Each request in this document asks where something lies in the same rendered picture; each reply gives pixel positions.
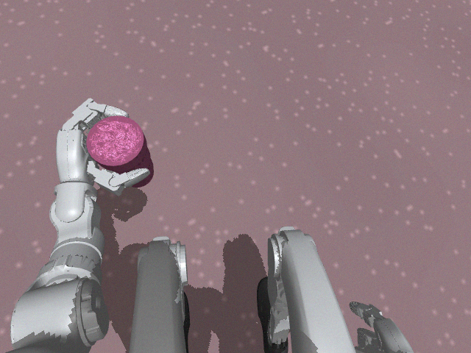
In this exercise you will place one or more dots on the cup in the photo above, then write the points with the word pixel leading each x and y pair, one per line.
pixel 118 144

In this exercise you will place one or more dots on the right robot hand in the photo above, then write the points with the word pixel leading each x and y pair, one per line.
pixel 387 337

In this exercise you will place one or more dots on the left robot hand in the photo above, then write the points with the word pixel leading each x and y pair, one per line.
pixel 74 163

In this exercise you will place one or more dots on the right robot foot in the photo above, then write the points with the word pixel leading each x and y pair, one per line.
pixel 264 315

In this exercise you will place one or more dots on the left robot arm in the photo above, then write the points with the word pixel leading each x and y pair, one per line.
pixel 63 310

